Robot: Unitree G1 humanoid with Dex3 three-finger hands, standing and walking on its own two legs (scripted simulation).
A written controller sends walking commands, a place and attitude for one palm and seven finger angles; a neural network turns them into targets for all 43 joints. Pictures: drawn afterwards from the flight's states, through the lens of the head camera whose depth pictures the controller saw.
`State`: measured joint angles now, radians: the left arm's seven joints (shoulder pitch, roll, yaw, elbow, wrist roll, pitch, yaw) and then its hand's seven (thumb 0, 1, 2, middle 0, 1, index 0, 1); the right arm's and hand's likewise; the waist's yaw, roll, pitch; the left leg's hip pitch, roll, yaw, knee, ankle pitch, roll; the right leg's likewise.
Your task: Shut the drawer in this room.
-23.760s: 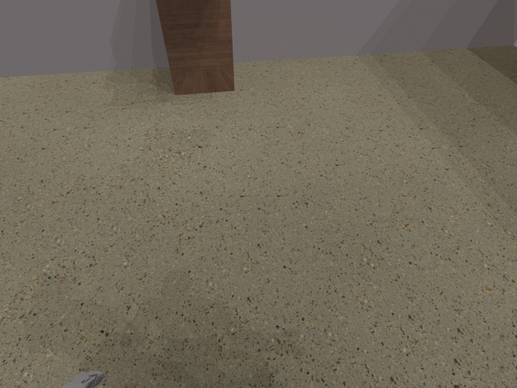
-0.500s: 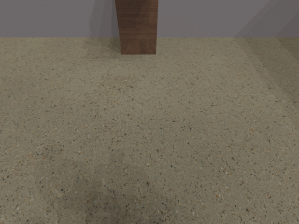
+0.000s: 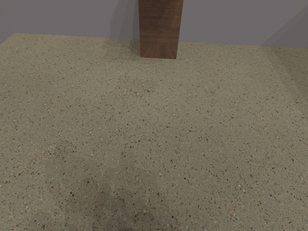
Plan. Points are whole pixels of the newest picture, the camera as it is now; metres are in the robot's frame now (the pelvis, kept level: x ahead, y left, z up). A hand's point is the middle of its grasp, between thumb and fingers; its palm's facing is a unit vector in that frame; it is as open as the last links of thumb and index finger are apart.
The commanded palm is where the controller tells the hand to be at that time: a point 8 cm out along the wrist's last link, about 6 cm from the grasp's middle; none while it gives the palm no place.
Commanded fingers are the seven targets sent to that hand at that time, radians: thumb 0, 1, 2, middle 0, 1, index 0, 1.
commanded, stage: turn or walk to find it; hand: left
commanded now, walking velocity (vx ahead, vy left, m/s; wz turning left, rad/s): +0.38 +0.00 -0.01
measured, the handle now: out of the picture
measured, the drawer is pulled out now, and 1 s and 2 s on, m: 0.24 0.24 0.24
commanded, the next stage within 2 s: stand and wait in 1.70 s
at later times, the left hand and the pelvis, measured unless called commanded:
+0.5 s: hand out of the picture +0.04 +0.08 -0.16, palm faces +0.18 -0.97 -0.15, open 7.3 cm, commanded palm none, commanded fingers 0.00 0.90 0.90 -0.20 -0.30 -0.20 -0.30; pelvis +0.16 -0.05 +0.00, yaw +2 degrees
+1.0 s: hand (119, 130) +0.52 +0.16 -0.16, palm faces +0.02 -0.97 -0.22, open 7.3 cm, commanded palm none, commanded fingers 0.00 0.90 0.90 -0.20 -0.30 -0.20 -0.30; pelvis +0.39 -0.03 -0.01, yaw +0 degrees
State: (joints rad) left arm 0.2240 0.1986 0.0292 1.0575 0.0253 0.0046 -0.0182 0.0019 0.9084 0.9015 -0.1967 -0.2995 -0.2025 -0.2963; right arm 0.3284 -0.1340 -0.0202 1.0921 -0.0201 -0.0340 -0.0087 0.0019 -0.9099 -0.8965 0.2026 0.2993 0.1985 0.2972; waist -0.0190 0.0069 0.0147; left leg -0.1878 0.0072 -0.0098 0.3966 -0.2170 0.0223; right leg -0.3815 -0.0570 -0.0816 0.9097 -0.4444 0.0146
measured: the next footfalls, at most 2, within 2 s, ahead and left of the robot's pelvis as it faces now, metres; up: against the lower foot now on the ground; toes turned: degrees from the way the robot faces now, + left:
right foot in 0.16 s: +0.11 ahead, -0.15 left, +0.00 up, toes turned -7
left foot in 0.62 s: +0.35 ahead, +0.10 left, +0.00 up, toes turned +11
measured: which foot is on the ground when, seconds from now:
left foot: down 0.00-0.16, up 0.18-0.60, down 0.62-1.00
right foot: up 0.00-0.14, down 0.16-0.64, up 0.66-1.00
